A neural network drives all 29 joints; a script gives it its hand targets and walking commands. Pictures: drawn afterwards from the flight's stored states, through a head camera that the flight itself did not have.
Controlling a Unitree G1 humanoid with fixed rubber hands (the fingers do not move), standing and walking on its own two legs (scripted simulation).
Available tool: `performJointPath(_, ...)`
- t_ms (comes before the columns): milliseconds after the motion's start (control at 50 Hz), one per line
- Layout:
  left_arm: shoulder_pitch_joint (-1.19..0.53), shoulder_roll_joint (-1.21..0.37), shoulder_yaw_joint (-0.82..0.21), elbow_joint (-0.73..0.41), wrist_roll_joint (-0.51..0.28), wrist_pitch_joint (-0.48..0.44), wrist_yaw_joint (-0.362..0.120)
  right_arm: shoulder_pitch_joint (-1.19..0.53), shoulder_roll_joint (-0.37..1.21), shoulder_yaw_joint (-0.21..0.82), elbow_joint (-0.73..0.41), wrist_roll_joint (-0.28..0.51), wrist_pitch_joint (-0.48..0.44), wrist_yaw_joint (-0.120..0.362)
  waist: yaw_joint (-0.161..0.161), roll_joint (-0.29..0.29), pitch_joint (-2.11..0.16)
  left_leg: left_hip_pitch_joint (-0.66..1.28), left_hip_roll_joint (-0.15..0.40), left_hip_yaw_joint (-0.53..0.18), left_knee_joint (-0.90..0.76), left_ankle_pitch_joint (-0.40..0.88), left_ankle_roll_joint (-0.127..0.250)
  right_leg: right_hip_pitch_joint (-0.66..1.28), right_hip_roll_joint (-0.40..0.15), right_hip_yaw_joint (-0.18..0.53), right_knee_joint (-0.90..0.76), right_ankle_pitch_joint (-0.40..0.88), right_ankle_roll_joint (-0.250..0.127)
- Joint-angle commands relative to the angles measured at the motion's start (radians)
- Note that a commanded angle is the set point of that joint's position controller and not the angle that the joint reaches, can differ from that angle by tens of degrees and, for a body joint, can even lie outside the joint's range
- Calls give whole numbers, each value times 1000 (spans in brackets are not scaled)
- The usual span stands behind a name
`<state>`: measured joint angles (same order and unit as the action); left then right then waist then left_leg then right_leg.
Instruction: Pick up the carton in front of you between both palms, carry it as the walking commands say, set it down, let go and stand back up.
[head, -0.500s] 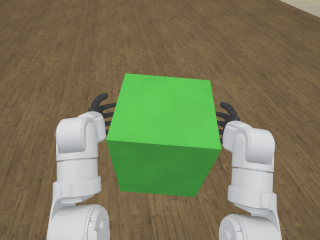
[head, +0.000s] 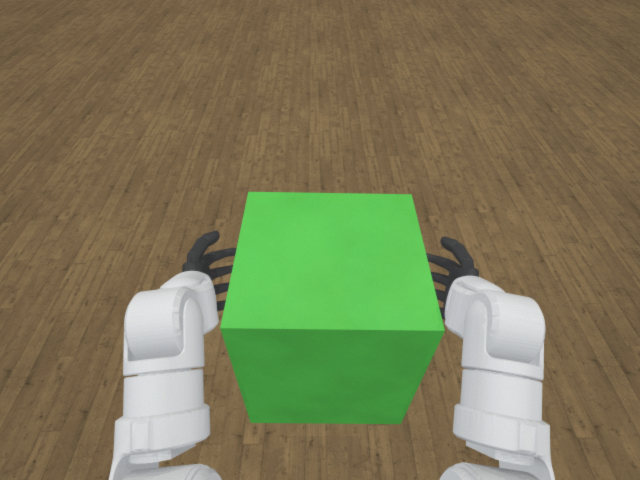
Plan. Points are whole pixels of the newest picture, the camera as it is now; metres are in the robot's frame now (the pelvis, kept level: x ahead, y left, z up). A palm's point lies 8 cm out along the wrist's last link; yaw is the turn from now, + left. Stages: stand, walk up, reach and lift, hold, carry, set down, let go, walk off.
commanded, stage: carry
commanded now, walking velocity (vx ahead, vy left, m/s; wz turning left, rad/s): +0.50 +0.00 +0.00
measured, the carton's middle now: (327, 313) +0.36 +0.02 +0.03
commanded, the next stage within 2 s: none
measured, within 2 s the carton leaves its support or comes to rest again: neither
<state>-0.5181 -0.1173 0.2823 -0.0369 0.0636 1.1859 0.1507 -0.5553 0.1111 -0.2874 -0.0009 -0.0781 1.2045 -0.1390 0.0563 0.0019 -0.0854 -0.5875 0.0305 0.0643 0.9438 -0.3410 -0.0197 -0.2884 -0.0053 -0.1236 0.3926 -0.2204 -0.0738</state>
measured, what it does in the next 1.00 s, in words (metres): walks ahead: left foot, then right foot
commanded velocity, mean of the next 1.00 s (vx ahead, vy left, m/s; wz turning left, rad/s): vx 0.50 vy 0.00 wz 0.00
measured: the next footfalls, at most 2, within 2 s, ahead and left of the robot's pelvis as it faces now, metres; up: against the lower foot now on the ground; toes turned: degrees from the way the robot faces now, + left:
left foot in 0.22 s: +0.34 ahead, +0.11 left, +0.00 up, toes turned +8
right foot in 0.68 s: +0.66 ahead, -0.13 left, +0.00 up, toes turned -13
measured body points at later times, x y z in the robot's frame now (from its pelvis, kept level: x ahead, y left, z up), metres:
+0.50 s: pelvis +0.34 +0.03 +0.00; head +0.31 +0.04 +0.45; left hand +0.61 +0.16 +0.09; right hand +0.58 -0.14 +0.09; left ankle +0.30 +0.11 -0.75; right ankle +0.43 -0.12 -0.70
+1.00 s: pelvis +0.66 -0.03 +0.01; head +0.64 -0.05 +0.46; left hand +0.90 +0.12 +0.09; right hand +0.91 -0.18 +0.08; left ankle +0.76 +0.13 -0.70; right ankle +0.62 -0.12 -0.75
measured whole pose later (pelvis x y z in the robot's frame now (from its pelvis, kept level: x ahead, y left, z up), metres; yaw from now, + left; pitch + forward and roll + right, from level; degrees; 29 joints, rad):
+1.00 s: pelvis +0.66 -0.03 +0.01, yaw +0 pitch +5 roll +1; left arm 0.00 -0.13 0.04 -0.46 0.06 1.18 0.12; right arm 0.00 0.13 -0.05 -0.47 -0.08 1.20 -0.12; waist 0.02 0.03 -0.14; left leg -0.59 0.12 0.10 0.69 -0.14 -0.01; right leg -0.15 -0.04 -0.22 0.26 -0.19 -0.03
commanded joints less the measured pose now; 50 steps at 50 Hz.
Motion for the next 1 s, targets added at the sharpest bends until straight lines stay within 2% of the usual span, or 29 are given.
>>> performJointPath(0,-585,-1056,-760,-119,-371,-22,-185,-476,1014,702,-105,238,-61,103,-21,-114,-362,-100,16,22,-209,103,-13,456,-245,252,-121,498,-72)
performJointPath(100,-293,-1001,-846,-272,-343,-46,-213,-224,1010,829,-272,249,-87,129,-20,-154,-311,-24,-31,120,-454,314,12,531,-191,102,-91,774,-22)
performJointPath(160,-159,-970,-870,-373,-344,-42,-218,-148,989,895,-421,301,-77,150,-32,-181,-334,247,-74,197,-575,386,46,451,-165,8,43,856,14)
performJointPath(180,-120,-950,-866,-391,-341,-36,-218,-105,986,901,-440,313,-67,155,-50,-179,-378,453,-80,211,-584,379,60,350,-148,-31,151,831,36)
performJointPath(200,-84,-934,-866,-396,-336,-25,-218,-53,969,893,-452,312,-58,161,-80,-136,-435,713,4,109,-540,319,93,156,-138,-36,319,664,65)
performJointPath(220,-39,-925,-865,-417,-341,-13,-223,1,935,882,-455,309,-50,165,-85,99,-540,956,273,-304,-517,296,181,-112,-69,4,578,257,84)
performJointPath(240,-34,-907,-874,-422,-343,2,-229,44,933,870,-421,301,-43,169,-87,251,-465,1001,384,-567,-634,381,272,-372,60,31,765,-240,87)
performJointPath(260,-8,-906,-888,-439,-340,4,-230,70,937,876,-437,308,-39,181,-81,227,-463,984,401,-574,-642,354,303,-439,2,126,898,-252,62)
performJointPath(280,4,-927,-888,-441,-325,3,-231,60,979,903,-468,329,-37,193,-79,130,-416,902,377,-453,-639,384,270,-461,-54,154,896,-219,62)
performJointPath(300,32,-942,-884,-433,-311,4,-236,64,998,907,-468,341,-34,204,-77,50,-366,789,347,-361,-671,401,230,-425,-88,156,802,-152,63)
performJointPath(320,37,-963,-891,-445,-309,0,-239,47,1015,922,-491,356,-35,215,-71,40,-322,706,317,-288,-700,380,190,-388,-108,143,716,-112,70)
performJointPath(360,30,-961,-899,-457,-308,-8,-235,21,991,934,-506,379,-32,226,-73,64,-262,581,282,-189,-757,276,161,-307,-96,86,544,-92,82)
performJointPath(400,56,-948,-892,-468,-296,-9,-224,18,955,943,-536,394,-26,231,-77,103,-218,536,268,-140,-804,148,169,-294,-93,56,418,-52,92)
performJointPath(440,89,-921,-886,-448,-280,0,-209,44,902,930,-527,393,-17,233,-75,143,-178,511,249,-89,-821,125,164,-284,-96,28,294,42,98)
performJointPath(520,84,-839,-874,-461,-275,25,-190,80,812,894,-503,362,7,221,-76,135,-90,511,217,1,-803,277,137,-274,-81,-38,175,180,97)
performJointPath(600,54,-777,-861,-465,-295,52,-185,83,760,866,-496,338,29,196,-78,134,-41,544,210,41,-755,354,121,-228,-78,-83,123,176,80)
performJointPath(620,46,-768,-857,-460,-303,56,-185,72,748,858,-492,329,35,190,-74,138,-59,554,201,64,-693,432,113,-178,-56,-114,113,133,72)
performJointPath(660,52,-767,-848,-432,-315,63,-186,85,738,846,-478,322,44,181,-45,103,-163,447,151,149,-416,605,61,134,0,-150,90,25,49)
performJointPath(680,71,-758,-833,-410,-312,63,-186,64,727,849,-487,320,48,180,-19,-39,-249,264,93,149,-140,458,24,344,-143,100,40,-130,-2)
performJointPath(700,80,-744,-828,-385,-306,59,-188,65,739,851,-478,326,53,180,-21,-309,-312,8,-29,131,178,96,-22,505,-391,592,-141,-229,-141)
performJointPath(720,67,-794,-848,-433,-317,46,-192,41,788,881,-520,348,44,186,-28,-291,-306,-131,-38,5,345,-122,0,536,-428,687,-180,-7,-190)
performJointPath(740,51,-843,-869,-449,-339,40,-200,39,826,893,-516,356,36,193,-34,-169,-330,-130,25,-57,409,-115,22,488,-413,557,-140,130,-165)
performJointPath(760,32,-892,-889,-458,-349,28,-207,38,875,900,-510,358,26,200,-37,-91,-317,-113,67,-85,384,-59,37,400,-394,443,-126,170,-138)
performJointPath(780,32,-942,-906,-475,-353,15,-215,49,921,914,-520,363,11,208,-45,-34,-316,-75,103,-86,280,16,38,336,-358,370,-153,124,-85)
performJointPath(800,33,-965,-915,-473,-359,5,-223,62,948,925,-520,360,-1,211,-51,-52,-293,-50,112,-76,204,52,34,291,-334,292,-184,92,-47)
performJointPath(820,48,-979,-920,-459,-362,-2,-230,79,953,928,-518,348,-13,209,-50,-88,-282,-26,104,-49,142,73,29,256,-319,233,-206,62,-29)
performJointPath(860,65,-959,-923,-476,-354,-15,-240,108,960,932,-512,330,-29,205,-48,-137,-248,-15,98,-8,7,97,17,219,-305,172,-254,-14,-36)
performJointPath(900,93,-932,-928,-484,-352,-19,-244,124,940,935,-529,322,-37,200,-49,-134,-227,-15,98,17,-143,144,3,225,-294,133,-282,-45,-49)
performJointPath(980,102,-881,-922,-539,-356,-13,-238,121,899,944,-583,333,-32,191,-44,-129,-168,-11,73,80,-348,271,2,283,-254,41,-265,105,-41)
